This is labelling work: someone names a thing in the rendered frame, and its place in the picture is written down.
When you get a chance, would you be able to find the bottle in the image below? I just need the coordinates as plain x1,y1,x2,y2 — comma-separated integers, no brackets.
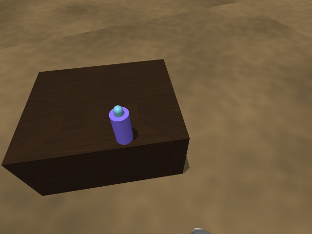
109,105,134,145

